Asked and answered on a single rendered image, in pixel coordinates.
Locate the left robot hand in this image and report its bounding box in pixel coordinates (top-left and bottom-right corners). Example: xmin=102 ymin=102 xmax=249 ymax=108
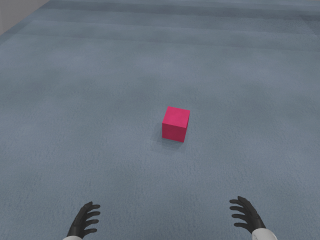
xmin=66 ymin=201 xmax=101 ymax=239

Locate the right robot forearm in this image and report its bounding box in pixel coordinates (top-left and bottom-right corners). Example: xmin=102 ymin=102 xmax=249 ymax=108
xmin=251 ymin=228 xmax=278 ymax=240

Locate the carton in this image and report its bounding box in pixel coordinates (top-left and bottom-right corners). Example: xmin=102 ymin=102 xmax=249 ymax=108
xmin=162 ymin=106 xmax=190 ymax=143

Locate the right robot hand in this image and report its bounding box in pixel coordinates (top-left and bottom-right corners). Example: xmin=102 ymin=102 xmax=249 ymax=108
xmin=229 ymin=196 xmax=266 ymax=235

